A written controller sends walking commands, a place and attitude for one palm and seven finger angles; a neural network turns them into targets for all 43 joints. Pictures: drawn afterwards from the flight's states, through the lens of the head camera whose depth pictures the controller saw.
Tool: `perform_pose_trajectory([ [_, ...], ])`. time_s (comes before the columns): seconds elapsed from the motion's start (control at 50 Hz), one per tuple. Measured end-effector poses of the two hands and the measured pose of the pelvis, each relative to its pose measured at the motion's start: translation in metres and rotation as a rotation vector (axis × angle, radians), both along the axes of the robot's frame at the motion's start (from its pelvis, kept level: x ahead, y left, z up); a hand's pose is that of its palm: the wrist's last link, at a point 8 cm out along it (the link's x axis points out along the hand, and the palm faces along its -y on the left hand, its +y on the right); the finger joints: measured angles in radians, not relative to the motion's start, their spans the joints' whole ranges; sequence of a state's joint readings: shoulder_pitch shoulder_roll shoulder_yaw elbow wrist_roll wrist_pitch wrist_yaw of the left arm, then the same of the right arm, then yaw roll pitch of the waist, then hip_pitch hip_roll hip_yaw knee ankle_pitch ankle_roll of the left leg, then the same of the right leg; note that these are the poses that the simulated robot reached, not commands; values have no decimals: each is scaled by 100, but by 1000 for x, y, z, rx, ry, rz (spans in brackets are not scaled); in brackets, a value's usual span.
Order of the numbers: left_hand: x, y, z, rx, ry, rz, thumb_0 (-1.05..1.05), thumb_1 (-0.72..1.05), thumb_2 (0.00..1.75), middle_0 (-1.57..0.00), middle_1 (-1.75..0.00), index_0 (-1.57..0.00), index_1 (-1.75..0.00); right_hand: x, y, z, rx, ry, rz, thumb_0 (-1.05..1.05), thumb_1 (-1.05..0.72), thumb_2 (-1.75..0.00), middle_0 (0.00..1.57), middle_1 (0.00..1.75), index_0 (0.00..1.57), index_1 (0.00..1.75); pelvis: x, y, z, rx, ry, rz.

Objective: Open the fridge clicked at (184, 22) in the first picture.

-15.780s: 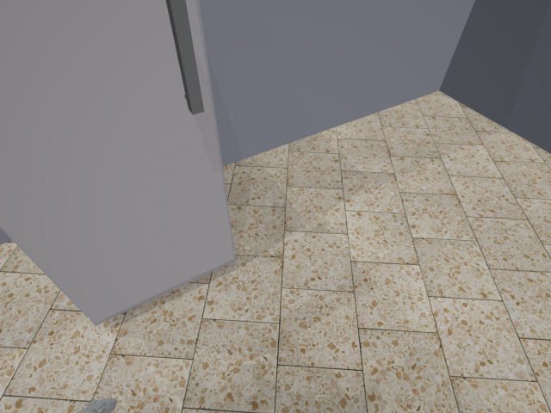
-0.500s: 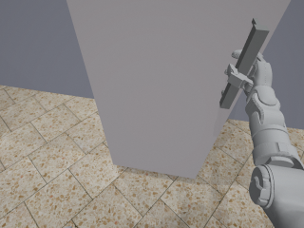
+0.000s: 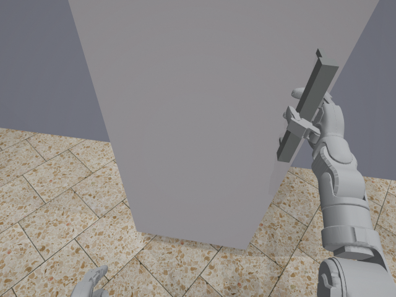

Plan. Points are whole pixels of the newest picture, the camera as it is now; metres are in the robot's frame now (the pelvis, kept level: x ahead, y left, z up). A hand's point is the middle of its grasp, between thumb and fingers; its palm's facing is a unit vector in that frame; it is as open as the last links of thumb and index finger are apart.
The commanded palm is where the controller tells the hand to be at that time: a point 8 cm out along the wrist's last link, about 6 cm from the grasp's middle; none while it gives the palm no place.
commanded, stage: pull the door a little, standing still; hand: right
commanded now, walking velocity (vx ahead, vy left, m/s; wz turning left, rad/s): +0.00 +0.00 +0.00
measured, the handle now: (299, 111) +0.47 -0.16 +0.17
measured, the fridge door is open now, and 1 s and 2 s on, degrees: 1 33 71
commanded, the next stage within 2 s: walk backward, drawing the door open in 0.08 s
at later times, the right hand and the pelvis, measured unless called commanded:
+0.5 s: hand (287, 168) +0.31 -0.11 +0.17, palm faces +0.09 +0.98 -0.17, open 7.2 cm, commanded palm +0.27 -0.16 +0.18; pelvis +0.02 +0.02 +0.00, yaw -4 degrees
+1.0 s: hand (237, 232) +0.19 -0.02 +0.17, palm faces +0.30 +0.95 -0.12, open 7.5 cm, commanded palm +0.14 -0.06 +0.17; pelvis -0.03 +0.14 -0.02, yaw -24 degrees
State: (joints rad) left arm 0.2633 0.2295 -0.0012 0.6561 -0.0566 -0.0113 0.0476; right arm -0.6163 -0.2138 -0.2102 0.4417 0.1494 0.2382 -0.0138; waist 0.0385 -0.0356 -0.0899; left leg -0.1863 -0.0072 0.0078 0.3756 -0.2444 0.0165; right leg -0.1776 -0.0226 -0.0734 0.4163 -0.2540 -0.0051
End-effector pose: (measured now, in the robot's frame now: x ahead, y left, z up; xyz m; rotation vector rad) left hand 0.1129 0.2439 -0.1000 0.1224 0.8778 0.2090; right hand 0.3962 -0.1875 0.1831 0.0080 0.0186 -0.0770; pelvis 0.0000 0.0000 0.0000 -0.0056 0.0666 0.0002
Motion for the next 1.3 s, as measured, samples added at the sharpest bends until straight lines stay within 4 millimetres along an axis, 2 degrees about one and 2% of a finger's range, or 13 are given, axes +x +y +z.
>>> perform_pose_trajectory([
  [0.1, 20, 1, 4, -18, -33, 1, 1, 90, 90, -20, -30, -20, -30, -20, 2, -2, -9, -36, 14, 0, -68, -72, 29, 140, 28, 140, 14, 3, 0, -5, -8, 26],
  [0.22, 62, 1, 14, -26, -101, -36, 1, 90, 90, -20, -30, -20, -30, -61, 9, -2, -57, -74, 44, -1, -64, -70, 33, 139, 26, 139, 29, 7, 0, -11, -11, 34],
  [0.28, 86, -1, 18, 15, -133, -93, 1, 90, 90, -20, -30, -20, -30, -75, 11, -2, -150, -145, 48, -3, -57, -70, 36, 138, 27, 138, 27, 9, -3, -18, -6, 4],
  [0.36, 110, -8, 17, 52, -144, -154, 1, 90, 90, -20, -30, -20, -30, -90, 16, -6, -177, -226, 39, -6, -53, -70, 40, 138, 27, 138, 23, 9, -10, -11, 10, -41],
  [0.42, 117, -16, 16, 43, -135, -177, 1, 90, 90, -20, -30, -20, -30, -101, 20, -8, -180, -249, 37, -7, -53, -71, 42, 139, 26, 137, 19, 9, -9, -14, 3, -63],
  [0.52, 110, -33, 12, -47, -124, -229, 1, 90, 90, -20, -30, -20, -30, -119, 30, -7, -202, -236, -9, -7, -54, -71, 44, 139, 24, 137, 16, 20, -4, -25, -29, -84],
  [0.62, 101, -38, -10, -140, -98, -301, 1, 90, 90, -20, -30, -20, -30, -137, 41, -7, -245, -244, -85, -10, -53, -73, 45, 140, 20, 139, 16, 47, -14, -50, -48, -145],
  [0.72, 99, -20, -29, -137, -57, -354, 1, 90, 90, -20, -30, -20, -30, -161, 57, -8, -260, -253, -151, -10, -54, -73, 45, 140, 18, 140, 4, 72, -18, -38, -45, -245],
  [0.88, 100, 16, -19, -50, -71, -444, 1, 90, 90, -20, -30, -20, -30, -211, 93, -10, -222, -280, -210, -6, -57, -71, 45, 140, 17, 137, -20, 111, -15, -77, -52, -356],
  [0.96, 102, 27, -9, -26, -106, -490, 1, 90, 90, -20, -30, -20, -30, -234, 111, -11, -206, -299, -212, -5, -58, -69, 46, 140, 17, 134, -29, 130, -16, -71, -59, -410],
  [1.02, 105, 33, -4, -21, -175, -516, 1, 90, 90, -20, -30, -20, -30, -249, 125, -14, -196, -340, -200, -5, -57, -69, 46, 140, 17, 132, -39, 143, -25, -40, -64, -430],
  [1.14, 101, 46, 1, -57, -121, -666, 1, 90, 90, -20, -30, -20, -30, -278, 154, -11, -246, -308, -267, -6, -54, -69, 46, 140, 18, 132, -41, 193, -14, 8, -99, -562],
  [1.3, 133, 81, -15, -131, -153, -780, 1, 90, 90, -20, -30, -20, -30, -310, 203, -12, -295, -311, -494, -7, -52, -76, 46, 140, 18, 134, -31, 277, -27, 10, -113, -681],
])
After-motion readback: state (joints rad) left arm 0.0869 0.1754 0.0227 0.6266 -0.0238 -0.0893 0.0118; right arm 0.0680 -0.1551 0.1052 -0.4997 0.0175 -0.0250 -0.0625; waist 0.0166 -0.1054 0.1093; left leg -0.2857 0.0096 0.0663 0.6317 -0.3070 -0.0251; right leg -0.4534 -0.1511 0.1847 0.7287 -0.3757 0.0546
